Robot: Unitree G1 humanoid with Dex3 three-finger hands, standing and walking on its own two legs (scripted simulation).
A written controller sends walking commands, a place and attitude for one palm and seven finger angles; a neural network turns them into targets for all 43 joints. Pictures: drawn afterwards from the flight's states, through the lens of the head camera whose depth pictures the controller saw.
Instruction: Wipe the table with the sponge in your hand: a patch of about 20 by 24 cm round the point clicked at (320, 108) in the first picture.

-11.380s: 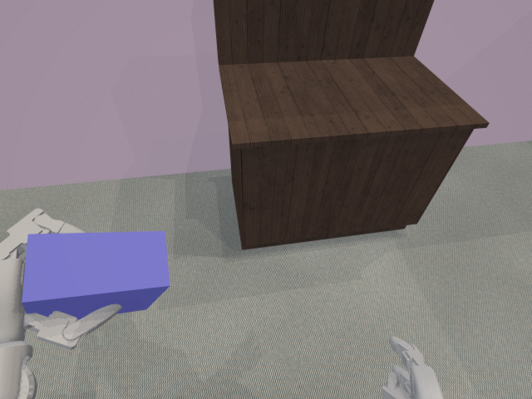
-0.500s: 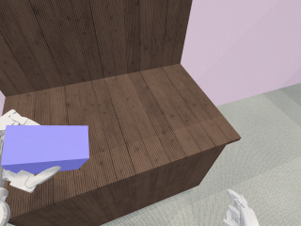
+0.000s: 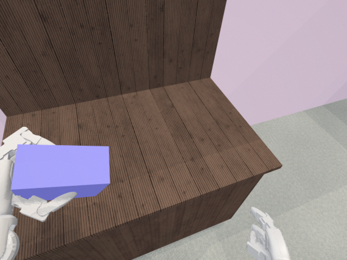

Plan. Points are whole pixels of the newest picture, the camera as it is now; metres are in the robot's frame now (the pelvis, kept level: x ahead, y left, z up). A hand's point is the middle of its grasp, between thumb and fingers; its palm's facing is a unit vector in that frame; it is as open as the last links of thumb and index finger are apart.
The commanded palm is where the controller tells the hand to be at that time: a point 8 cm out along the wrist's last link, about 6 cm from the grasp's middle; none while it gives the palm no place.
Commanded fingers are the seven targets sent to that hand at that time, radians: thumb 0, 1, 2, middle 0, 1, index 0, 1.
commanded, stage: shuffle to correct the standing spot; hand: left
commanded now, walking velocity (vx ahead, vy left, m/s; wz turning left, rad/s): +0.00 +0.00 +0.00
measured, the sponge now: (77, 174) +0.23 +0.20 +0.13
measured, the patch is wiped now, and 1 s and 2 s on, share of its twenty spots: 0.00 0.00 0.00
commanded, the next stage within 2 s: come to a stop and stand still in 0.54 s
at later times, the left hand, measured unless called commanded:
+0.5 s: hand (81, 167) +0.23 +0.19 +0.16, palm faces +0.29 -0.88 -0.37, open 10.2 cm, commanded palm +0.18 +0.23 +0.17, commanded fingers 0.00 0.10 1.30 -1.20 -1.60 -1.20 -1.60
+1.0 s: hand (90, 180) +0.21 +0.17 +0.15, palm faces +0.35 -0.84 -0.41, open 10.2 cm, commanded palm +0.17 +0.21 +0.17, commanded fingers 0.00 0.10 1.30 -1.20 -1.60 -1.20 -1.60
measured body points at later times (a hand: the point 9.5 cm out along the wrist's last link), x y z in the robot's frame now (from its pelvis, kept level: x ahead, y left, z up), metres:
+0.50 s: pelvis +0.01 -0.04 +0.00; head +0.02 -0.03 +0.45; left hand +0.21 +0.24 +0.18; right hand +0.19 -0.26 -0.07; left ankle +0.05 +0.09 -0.74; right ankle +0.04 -0.11 -0.74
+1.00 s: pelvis +0.01 -0.07 +0.00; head +0.01 -0.09 +0.45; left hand +0.19 +0.21 +0.17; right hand +0.18 -0.31 -0.09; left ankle +0.05 +0.08 -0.74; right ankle +0.04 -0.11 -0.74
